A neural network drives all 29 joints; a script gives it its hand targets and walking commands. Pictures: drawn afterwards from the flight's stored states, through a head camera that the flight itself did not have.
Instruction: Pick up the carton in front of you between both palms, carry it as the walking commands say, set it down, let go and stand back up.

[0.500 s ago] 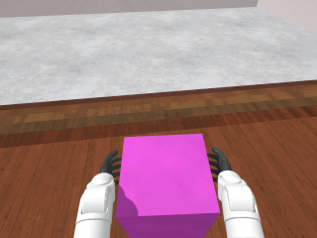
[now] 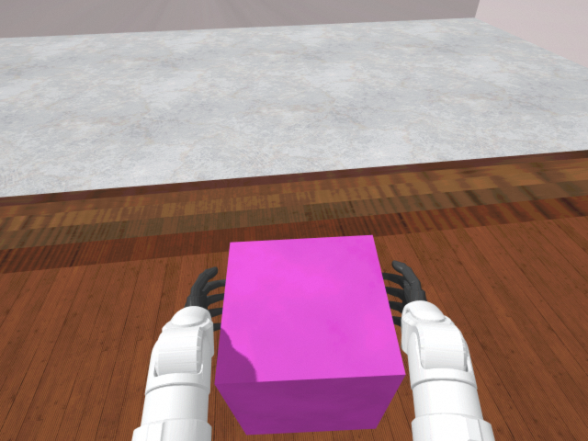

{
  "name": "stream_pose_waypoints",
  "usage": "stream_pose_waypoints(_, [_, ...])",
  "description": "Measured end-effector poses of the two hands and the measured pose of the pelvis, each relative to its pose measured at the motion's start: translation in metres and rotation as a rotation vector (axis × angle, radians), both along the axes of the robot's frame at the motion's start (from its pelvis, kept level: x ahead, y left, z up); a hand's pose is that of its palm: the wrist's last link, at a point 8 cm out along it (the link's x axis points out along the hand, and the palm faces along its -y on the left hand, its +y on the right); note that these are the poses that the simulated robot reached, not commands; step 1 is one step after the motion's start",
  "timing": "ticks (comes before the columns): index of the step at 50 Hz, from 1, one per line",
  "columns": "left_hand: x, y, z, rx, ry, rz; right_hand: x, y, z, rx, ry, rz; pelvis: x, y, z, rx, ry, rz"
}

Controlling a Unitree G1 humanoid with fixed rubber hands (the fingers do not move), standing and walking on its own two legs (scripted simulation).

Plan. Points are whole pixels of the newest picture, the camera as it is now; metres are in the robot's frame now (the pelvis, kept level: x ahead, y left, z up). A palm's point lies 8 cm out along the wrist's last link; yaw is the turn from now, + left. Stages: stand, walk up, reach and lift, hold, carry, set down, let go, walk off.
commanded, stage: carry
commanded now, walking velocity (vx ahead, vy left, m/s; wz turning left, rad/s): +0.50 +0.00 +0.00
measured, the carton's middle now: (306, 339) +0.30 +0.00 -0.02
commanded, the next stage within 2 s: none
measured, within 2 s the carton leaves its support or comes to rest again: neither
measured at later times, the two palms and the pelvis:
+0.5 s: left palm (203, 244) +0.41 +0.16 +0.08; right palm (392, 239) +0.41 -0.14 +0.08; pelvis +0.16 +0.01 -0.01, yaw -3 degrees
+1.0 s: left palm (224, 155) +0.66 +0.16 +0.09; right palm (365, 146) +0.69 -0.14 +0.09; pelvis +0.45 -0.01 +0.00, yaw +3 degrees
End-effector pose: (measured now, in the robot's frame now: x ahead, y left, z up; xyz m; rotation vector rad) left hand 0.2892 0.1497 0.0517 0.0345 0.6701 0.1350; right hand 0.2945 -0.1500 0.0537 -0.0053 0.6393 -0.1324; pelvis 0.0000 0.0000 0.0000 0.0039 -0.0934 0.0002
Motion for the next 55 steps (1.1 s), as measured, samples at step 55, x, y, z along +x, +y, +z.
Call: stream_pose_waypoints(55, [0.455,0.019,0.025,-0.107,-0.087,0.104,0.459,0.019,0.023,0.089,-0.075,-0.044,0.523,0.013,-0.023,0.007,0.144,-0.001])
